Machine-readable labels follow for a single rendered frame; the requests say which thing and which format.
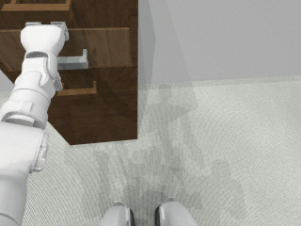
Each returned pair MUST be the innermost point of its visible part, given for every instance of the robot left forearm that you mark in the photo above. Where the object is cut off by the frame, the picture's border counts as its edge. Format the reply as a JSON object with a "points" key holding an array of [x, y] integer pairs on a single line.
{"points": [[34, 88]]}

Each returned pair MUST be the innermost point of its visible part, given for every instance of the robot left hand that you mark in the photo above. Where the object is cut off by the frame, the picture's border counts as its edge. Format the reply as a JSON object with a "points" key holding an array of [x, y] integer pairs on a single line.
{"points": [[50, 37]]}

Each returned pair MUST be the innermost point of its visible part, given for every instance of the right robot thigh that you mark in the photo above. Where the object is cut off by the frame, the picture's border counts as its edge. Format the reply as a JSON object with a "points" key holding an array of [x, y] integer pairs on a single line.
{"points": [[175, 214]]}

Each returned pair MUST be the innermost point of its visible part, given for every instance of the drawer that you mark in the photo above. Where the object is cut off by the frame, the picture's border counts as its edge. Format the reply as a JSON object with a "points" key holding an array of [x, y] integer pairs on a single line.
{"points": [[107, 46]]}

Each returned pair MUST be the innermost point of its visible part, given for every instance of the handle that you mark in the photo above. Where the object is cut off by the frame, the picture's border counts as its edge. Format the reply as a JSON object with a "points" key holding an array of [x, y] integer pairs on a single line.
{"points": [[71, 94], [72, 62], [37, 13]]}

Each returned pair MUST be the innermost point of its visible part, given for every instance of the cabinet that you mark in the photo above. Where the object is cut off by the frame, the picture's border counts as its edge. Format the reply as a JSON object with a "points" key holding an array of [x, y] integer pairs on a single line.
{"points": [[113, 115]]}

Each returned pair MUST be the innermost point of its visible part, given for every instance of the robot left upper arm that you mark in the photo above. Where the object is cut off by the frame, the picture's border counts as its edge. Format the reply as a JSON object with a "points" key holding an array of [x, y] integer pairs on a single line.
{"points": [[23, 149]]}

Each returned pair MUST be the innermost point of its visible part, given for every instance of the right robot shin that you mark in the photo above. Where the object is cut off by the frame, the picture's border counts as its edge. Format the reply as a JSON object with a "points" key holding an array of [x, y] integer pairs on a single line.
{"points": [[169, 199]]}

